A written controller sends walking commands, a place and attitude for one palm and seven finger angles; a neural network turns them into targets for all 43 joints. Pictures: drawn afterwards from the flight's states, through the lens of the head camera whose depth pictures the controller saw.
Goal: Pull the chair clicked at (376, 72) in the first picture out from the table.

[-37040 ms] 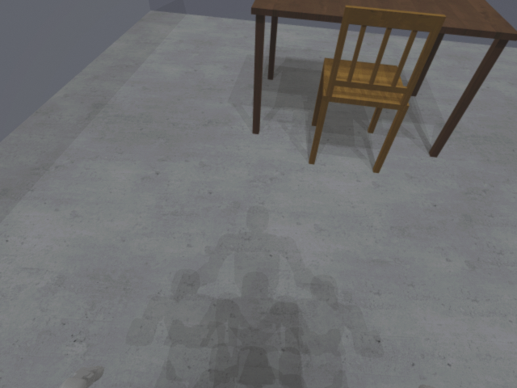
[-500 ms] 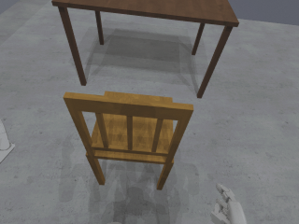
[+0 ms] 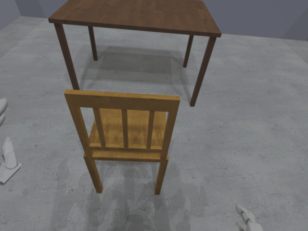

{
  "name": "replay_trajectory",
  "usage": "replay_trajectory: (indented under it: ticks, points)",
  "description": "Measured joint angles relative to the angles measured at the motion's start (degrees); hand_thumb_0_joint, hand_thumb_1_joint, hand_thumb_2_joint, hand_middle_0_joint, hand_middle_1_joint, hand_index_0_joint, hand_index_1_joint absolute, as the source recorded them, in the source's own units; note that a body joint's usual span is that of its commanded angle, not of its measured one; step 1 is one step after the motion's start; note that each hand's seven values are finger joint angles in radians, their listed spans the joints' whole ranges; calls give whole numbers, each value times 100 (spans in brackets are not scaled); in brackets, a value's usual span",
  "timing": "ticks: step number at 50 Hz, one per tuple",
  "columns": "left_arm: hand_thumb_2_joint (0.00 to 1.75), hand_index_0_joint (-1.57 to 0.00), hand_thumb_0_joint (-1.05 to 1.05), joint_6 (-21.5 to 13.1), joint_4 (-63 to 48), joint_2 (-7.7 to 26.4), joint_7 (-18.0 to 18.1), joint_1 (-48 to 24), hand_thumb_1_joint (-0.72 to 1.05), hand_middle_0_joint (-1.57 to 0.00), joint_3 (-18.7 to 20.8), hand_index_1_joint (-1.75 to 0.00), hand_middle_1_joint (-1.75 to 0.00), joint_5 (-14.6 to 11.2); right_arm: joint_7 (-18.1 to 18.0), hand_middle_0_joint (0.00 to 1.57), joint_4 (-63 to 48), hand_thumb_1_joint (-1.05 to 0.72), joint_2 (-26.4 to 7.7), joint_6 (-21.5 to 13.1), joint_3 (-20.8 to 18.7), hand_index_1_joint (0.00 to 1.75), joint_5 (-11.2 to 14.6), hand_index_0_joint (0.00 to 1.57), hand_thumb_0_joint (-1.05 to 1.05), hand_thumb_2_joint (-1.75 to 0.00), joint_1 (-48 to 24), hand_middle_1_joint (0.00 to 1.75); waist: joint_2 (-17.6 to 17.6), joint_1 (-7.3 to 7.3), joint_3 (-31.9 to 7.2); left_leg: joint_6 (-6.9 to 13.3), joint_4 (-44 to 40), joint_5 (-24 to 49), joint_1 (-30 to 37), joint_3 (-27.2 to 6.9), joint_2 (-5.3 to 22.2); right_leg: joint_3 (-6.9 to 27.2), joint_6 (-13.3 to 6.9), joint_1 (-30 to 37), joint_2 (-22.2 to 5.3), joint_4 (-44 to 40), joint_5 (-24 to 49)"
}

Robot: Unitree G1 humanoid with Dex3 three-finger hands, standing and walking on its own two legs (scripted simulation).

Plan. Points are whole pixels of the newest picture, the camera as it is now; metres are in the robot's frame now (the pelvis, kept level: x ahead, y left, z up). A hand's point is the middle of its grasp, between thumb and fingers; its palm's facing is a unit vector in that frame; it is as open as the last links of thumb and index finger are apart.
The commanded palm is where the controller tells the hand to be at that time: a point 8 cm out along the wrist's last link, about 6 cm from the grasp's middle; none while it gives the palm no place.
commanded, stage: stop stepping back and stand still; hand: left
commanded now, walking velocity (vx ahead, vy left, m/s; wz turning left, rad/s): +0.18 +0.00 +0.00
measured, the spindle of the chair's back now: (125, 129) +0.52 +0.13 -0.11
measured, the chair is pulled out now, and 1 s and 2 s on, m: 0.66 0.66 0.66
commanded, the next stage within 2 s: let the arm hang, fingers relaxed in 1.28 s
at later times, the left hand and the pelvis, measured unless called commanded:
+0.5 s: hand out of the picture +0.15 +0.28 +0.18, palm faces +0.46 -0.75 -0.48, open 7.4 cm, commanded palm +0.09 +0.31 +0.18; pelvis -0.03 +0.00 +0.00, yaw +3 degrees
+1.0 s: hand (12, 156) +0.21 +0.28 +0.16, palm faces +0.42 -0.76 -0.49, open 7.4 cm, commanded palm +0.15 +0.31 +0.18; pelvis +0.02 +0.01 +0.01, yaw +1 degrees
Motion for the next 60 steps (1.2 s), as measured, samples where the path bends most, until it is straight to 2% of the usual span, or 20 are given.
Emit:
replay_trajectory:
  ticks: [4, 10, 13, 16, 19, 23, 27, 30, 32, 35, 39, 41, 47, 54, 60]
  points:
    - [90, -21, 1, -111, 244, -198, 32, -244, 89, -22, -46, -30, -31, 75, 27, 20, 74, -91, 50, 19, 70, 30, -53, 20, 2, -90, 41, 30, 164, 110, -162, 35, 89, -280, -104, -68, 48, -18, -79, -14, 91, -77, -178]
    - [90, -21, 1, 53, 648, -347, 69, -644, 89, -21, -97, -30, -31, 49, 46, 20, 127, -91, 66, 106, 166, 30, -135, 21, 2, -90, -99, 30, 253, 168, -110, 167, 279, -549, -232, -80, -17, 84, -126, -96, 103, -77, 78]
    - [90, -21, 1, 140, 689, -418, 55, -688, 89, -21, -220, -30, -31, 38, 41, 20, 163, -91, 47, 161, 186, 30, -158, 21, 2, -90, -149, 30, 240, 141, -75, 175, 360, -514, -224, -55, -45, 134, -114, -146, 85, 114, -82]
    - [90, -21, 1, 232, 652, -450, 26, -603, 89, -21, -314, -30, -31, 58, 11, 20, 130, -91, 75, 199, 182, 30, -154, 21, 2, -90, -97, 30, 225, 52, -119, 174, 261, -471, -180, -59, -54, 163, -179, -180, 101, 270, -721]
    - [90, -21, 1, 267, 516, -262, -22, -572, 89, -21, -241, -30, -31, 103, 1, 20, 21, -91, 177, 159, 142, 30, -148, 21, 2, -90, 7, 30, 154, -56, -73, 155, 139, -357, -178, -107, -85, 123, -231, -207, 99, 429, -1115]
    - [90, -21, 1, 96, 343, 38, -54, -564, 89, -21, -16, -30, -31, 99, 45, 20, 34, -91, 209, 126, 119, 30, -178, 21, 2, -90, 90, 30, 167, -95, 42, 129, 305, -374, -312, -201, -84, 17, -241, -128, 118, 286, -636]
    - [90, -21, 1, -84, 190, 10, -49, -320, 89, -21, 118, -30, -31, 12, 110, 20, 202, -91, 71, 149, 112, 30, -179, 21, 2, -90, 84, 30, 211, 39, 46, 139, 728, -734, -432, -184, -127, 73, -143, -123, 110, 195, 143]
    - [90, -21, 1, -150, 338, -193, -42, -309, 89, -21, 35, -30, -31, -1, 94, 20, 362, -91, -45, 137, 79, 30, -171, 21, 2, -90, 39, 30, 254, 114, 46, 139, 542, -107, -268, -122, -128, 141, 0, -101, 106, 334, -42]
    - [90, -21, 1, -98, 581, -323, -35, -384, 89, -21, -25, -30, -31, 28, 54, 20, 386, -91, -24, 117, 67, 30, -128, 21, 2, -90, 21, 30, 193, 151, 32, 146, 367, 97, -128, -26, -164, 251, -27, -93, 77, 433, -303]
    - [90, -21, 1, 48, 904, -407, -40, -570, 89, -21, -75, -30, -31, 126, -6, 20, 282, -91, 104, -14, 75, 30, -74, 20, 2, -90, 61, 30, 111, 117, -35, 185, 61, 71, 1, 2, -236, 319, -73, -22, 73, 465, -623]
    - [90, -21, 1, 51, 740, -370, -11, -736, 89, -21, -130, -30, -31, 158, 33, 20, 172, -91, 230, -219, 163, 30, -95, 20, 2, -90, -50, 30, 63, 90, 97, 146, -145, 216, 24, -65, -254, 297, -29, 200, 110, -29, -58]
    - [90, -21, 1, -30, 525, -317, -17, -650, 89, -21, -156, -30, -31, 151, 74, 20, 172, -91, 260, -252, 198, 30, -119, 20, 2, -90, -142, 30, 88, 90, 136, 120, -221, 224, 41, -89, -201, 275, -7, 264, 160, -208, -13]
    - [90, -21, 1, -205, 296, -117, -54, -243, 89, -21, -67, -30, -31, 68, 106, 20, 109, -91, 254, -179, 187, 30, -127, 21, 2, -90, -306, 30, 133, 109, 77, 67, -431, 182, 128, -18, -109, 348, -51, 359, 240, -520, 8]
    - [90, -21, 1, -7, 695, -168, -65, -389, 89, -21, -106, -30, -31, -33, 58, 20, 77, -91, 85, -21, 88, 30, -70, 21, 2, -90, -463, 30, 159, 99, 131, 58, -613, 126, 368, 47, -136, 407, -55, 516, 206, -561, -110]
    - [90, -21, 1, 33, 452, -203, -84, -317, 89, -21, -251, -30, -31, -50, 65, 20, -29, -91, 22, 109, 29, 30, -40, 21, 2, -90, -521, 30, 84, 30, 194, 34, -631, 67, 480, 49, -115, 408, -82, 622, 224, -572, -171]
